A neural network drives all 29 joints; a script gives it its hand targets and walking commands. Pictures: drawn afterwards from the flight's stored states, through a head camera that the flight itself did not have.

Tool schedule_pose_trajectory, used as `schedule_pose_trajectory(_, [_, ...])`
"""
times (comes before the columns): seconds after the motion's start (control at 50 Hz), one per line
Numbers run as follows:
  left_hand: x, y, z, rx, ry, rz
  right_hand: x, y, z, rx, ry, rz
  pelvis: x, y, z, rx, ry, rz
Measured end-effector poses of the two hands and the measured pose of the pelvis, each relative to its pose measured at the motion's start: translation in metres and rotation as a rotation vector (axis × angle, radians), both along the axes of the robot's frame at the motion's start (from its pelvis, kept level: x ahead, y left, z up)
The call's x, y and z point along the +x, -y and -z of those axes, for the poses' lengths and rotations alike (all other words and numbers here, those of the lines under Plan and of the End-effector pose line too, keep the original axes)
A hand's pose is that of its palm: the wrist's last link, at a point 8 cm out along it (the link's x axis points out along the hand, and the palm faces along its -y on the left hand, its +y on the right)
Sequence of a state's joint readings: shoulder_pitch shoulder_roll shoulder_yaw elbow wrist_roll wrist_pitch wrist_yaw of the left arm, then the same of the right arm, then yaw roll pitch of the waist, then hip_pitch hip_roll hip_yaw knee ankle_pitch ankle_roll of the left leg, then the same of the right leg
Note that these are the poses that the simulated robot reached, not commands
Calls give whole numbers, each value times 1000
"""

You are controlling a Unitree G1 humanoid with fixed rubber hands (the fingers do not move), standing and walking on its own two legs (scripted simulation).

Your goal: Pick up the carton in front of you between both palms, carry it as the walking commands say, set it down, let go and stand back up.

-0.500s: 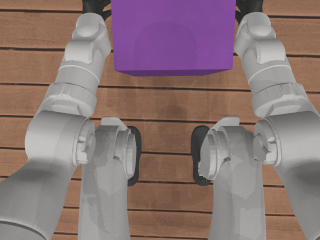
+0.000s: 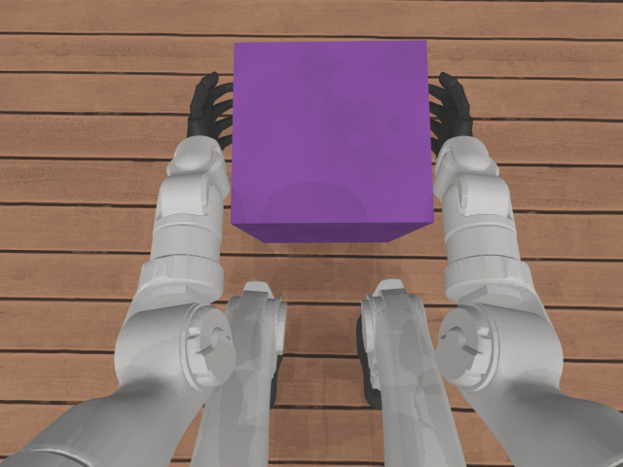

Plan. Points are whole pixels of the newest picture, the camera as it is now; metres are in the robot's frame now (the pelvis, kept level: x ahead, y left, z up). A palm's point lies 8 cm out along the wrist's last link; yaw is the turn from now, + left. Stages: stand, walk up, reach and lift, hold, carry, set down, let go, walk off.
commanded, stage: reach and lift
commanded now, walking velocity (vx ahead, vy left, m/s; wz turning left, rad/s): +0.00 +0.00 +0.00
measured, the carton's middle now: (327, 163) +0.48 -0.01 -0.13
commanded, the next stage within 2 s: none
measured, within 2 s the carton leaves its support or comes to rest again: neither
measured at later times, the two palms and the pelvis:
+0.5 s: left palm (145, 107) +0.44 +0.14 +0.10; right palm (530, 109) +0.44 -0.16 +0.10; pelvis +0.05 +0.00 +0.14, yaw +0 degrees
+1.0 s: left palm out of the picture +0.40 +0.14 +0.26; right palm out of the picture +0.40 -0.16 +0.26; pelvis +0.09 +0.00 +0.26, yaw -1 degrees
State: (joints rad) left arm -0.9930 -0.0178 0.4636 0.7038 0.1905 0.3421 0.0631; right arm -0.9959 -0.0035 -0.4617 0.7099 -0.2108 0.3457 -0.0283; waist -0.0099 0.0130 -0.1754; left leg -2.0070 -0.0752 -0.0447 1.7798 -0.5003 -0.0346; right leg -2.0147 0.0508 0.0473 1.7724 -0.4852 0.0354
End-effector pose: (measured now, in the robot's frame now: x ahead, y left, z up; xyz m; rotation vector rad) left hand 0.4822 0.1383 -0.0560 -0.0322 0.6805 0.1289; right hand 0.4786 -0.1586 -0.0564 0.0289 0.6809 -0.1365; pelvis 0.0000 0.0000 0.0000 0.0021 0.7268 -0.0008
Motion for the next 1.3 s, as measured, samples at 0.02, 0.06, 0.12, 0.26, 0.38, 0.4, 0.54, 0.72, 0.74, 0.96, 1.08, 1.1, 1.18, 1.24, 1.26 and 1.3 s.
schedule_pose_trajectory(0.02, [-1,0,-5,0,1,0,-1,0,-5,0,1,1,2,0,-5,0,1,0])
schedule_pose_trajectory(0.06, [-3,1,-16,-1,2,2,-4,1,-16,1,2,4,5,0,-14,-1,4,0])
schedule_pose_trajectory(0.12, [-7,2,-34,-3,4,3,-8,2,-34,5,4,10,12,-1,-29,-2,14,2])
schedule_pose_trajectory(0.26, [-17,2,-80,-7,3,-1,-20,2,-79,14,3,17,26,-1,-68,0,61,7])
schedule_pose_trajectory(0.38, [-28,0,-121,-9,-3,-7,-30,1,-119,17,-3,16,39,0,-103,2,119,9])
schedule_pose_trajectory(0.4, [-30,0,-127,-9,-4,-8,-31,0,-126,17,-4,16,41,0,-109,2,130,9])
schedule_pose_trajectory(0.54, [-43,-1,-173,-8,-5,-7,-44,0,-172,16,-5,19,54,1,-150,1,216,11])
schedule_pose_trajectory(0.72, [-58,-2,-229,-5,-4,-4,-59,-1,-228,13,-5,19,72,2,-199,-1,344,11])
schedule_pose_trajectory(0.74, [-60,-3,-235,-5,-5,-4,-61,-2,-234,12,-5,19,74,2,-205,-1,359,11])
schedule_pose_trajectory(0.96, [-77,-4,-303,1,3,1,-78,-3,-302,7,2,19,92,2,-255,-6,546,12])
schedule_pose_trajectory(1.08, [-86,-5,-337,4,20,7,-87,-3,-337,3,20,17,97,1,-273,-7,658,10])
schedule_pose_trajectory(1.1, [-87,-5,-343,8,24,11,-89,-3,-343,-1,24,14,97,1,-275,-7,677,10])
schedule_pose_trajectory(1.18, [-91,-5,-360,19,30,23,-93,-3,-360,-14,29,3,96,1,-281,-9,742,10])
schedule_pose_trajectory(1.24, [-93,-6,-366,21,19,28,-95,-3,-366,-16,18,0,93,0,-283,-9,778,10])
schedule_pose_trajectory(1.26, [-94,-6,-366,21,13,28,-96,-3,-366,-15,12,0,91,0,-283,-9,786,10])
schedule_pose_trajectory(1.3, [-96,-6,-366,22,3,28,-98,-4,-366,-14,1,0,88,0,-283,-9,799,10])
